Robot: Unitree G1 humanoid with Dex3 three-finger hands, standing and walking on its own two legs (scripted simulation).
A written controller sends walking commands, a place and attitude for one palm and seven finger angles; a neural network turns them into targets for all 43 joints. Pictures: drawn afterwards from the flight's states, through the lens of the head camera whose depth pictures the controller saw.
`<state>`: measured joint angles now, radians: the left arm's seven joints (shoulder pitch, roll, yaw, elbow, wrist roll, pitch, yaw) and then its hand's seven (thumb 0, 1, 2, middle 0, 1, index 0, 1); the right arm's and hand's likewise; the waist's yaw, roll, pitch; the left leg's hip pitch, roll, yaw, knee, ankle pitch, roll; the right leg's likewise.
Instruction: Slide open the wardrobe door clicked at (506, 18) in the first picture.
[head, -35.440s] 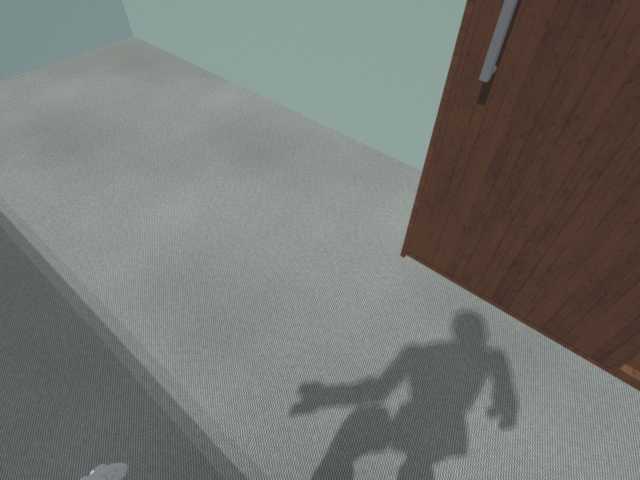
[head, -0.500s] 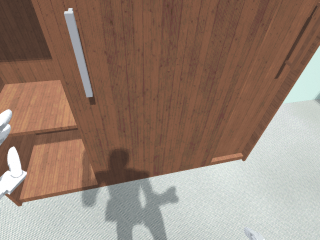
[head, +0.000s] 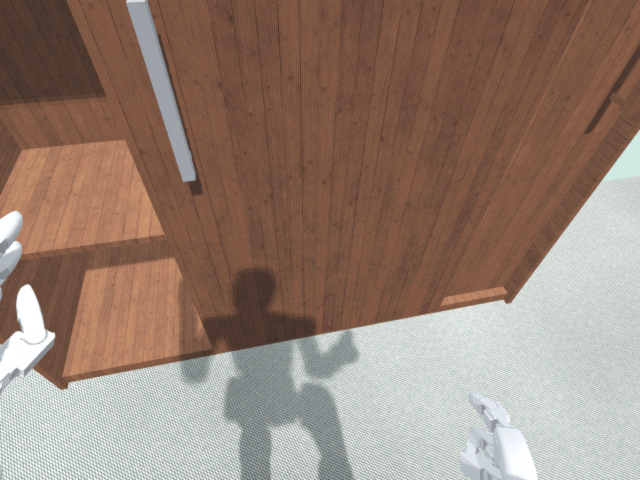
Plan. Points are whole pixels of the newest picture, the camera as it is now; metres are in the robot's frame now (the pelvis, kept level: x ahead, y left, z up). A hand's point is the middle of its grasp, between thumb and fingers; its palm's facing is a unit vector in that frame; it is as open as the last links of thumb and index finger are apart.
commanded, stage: let the arm hang, fingers relaxed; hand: left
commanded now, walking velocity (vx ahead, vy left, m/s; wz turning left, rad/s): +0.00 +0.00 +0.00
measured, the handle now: (168, 97) +0.58 +0.27 +0.18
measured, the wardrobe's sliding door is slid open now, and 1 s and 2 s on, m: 0.46 0.46 0.46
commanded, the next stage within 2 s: look to check the result in 1.12 s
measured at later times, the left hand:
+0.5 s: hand out of the picture -0.08 +0.19 -0.18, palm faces +0.05 -0.98 -0.18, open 7.2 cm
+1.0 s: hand out of the picture +0.05 +0.23 -0.15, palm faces +0.03 -0.95 -0.31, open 7.4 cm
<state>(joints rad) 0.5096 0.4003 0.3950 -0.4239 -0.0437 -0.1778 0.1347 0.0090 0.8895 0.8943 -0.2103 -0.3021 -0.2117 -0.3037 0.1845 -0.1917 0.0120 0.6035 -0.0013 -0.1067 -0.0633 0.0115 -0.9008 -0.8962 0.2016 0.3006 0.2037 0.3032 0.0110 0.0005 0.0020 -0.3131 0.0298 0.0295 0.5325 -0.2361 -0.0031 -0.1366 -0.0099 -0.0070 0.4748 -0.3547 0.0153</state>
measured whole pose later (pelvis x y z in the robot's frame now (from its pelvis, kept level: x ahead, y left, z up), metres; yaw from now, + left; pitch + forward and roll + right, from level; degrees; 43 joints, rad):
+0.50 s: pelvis -0.03 +0.00 +0.00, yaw +3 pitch +0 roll -2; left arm 0.33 0.22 0.01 1.09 0.02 0.04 0.00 0.01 0.94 0.89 -0.20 -0.30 -0.20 -0.30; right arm 0.28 -0.23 -0.01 1.05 -0.03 0.04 -0.02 0.01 -0.91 -0.90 0.20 0.30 0.20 0.30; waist 0.01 -0.01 0.09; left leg -0.35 0.02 -0.03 0.54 -0.18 0.00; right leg -0.16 -0.01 -0.08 0.49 -0.32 0.01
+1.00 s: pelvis -0.02 +0.00 +0.01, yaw +2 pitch -1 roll +0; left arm 0.11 0.29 0.02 1.09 0.02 -0.01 0.00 0.00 0.91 0.89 -0.20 -0.30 -0.20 -0.30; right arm 0.10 -0.30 -0.02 1.09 -0.03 0.01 -0.01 0.00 -0.90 -0.90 0.20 0.30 0.20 0.30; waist -0.01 0.02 0.04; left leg -0.26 0.01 -0.01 0.42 -0.14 0.00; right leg -0.09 -0.03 -0.06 0.41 -0.30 0.01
